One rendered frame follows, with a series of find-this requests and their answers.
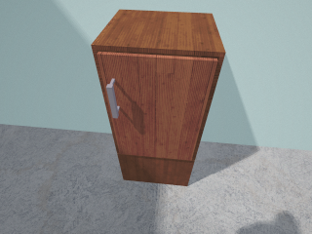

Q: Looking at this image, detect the handle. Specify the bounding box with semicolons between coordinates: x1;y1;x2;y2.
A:
106;78;120;119

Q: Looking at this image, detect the cupboard door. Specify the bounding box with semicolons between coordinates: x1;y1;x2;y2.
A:
97;52;218;161

